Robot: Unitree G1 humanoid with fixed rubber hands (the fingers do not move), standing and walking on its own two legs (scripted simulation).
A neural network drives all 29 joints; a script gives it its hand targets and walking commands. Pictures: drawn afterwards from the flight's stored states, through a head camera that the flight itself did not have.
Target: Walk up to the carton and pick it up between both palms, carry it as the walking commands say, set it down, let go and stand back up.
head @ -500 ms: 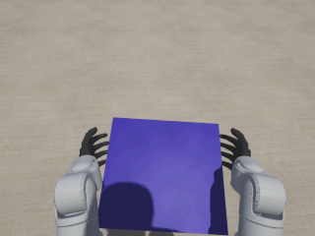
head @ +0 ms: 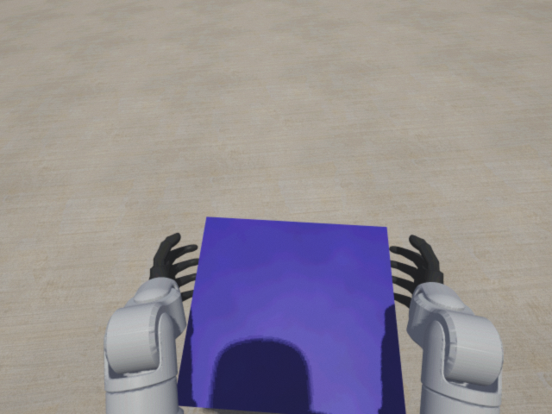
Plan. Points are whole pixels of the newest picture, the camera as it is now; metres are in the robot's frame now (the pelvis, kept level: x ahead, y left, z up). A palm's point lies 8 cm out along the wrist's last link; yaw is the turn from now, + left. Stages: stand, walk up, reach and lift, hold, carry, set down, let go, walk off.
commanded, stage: carry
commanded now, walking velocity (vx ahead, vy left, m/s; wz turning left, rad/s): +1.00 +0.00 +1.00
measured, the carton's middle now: (289, 319) +0.29 -0.01 -0.01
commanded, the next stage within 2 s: none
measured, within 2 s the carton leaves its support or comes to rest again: neither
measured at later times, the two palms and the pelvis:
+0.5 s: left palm (88, 222) +0.47 +0.36 +0.03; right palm (257, 176) +0.56 +0.05 +0.05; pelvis +0.25 +0.13 -0.05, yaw +19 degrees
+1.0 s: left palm out of the picture +0.59 +0.65 +0.05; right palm (108, 112) +0.86 +0.45 +0.04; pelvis +0.55 +0.34 -0.04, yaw +50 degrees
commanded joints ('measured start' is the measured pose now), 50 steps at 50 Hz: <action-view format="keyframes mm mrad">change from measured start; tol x64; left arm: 1 -330 -871 -644 -130 -333 -4 -218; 50 -428 -795 -695 -261 -422 -28 -233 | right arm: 1 -539 860 847 -171 394 -1 245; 50 -472 834 775 -177 397 -61 211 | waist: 1 25 -172 -197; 50 -90 -164 -383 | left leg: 1 -433 105 -69 111 48 -40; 16 171 -86 207 -312 -89 49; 21 838 215 -1015 -507 682 367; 25 880 153 -744 -421 788 231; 33 107 -9 -355 -77 880 89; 36 -536 17 -237 510 -281 27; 43 -452 109 -43 37 -137 -25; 50 758 -140 -258 -423 34 172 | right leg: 1 573 -291 103 -130 -38 -32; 17 510 -188 -251 751 1341 24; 21 -629 85 158 1229 -393 117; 30 -330 69 99 273 -282 88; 35 1052 -509 544 147 469 -102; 44 495 -373 -9 7 720 -20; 48 484 -232 -230 558 1477 50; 50 -116 -126 -94 1091 874 105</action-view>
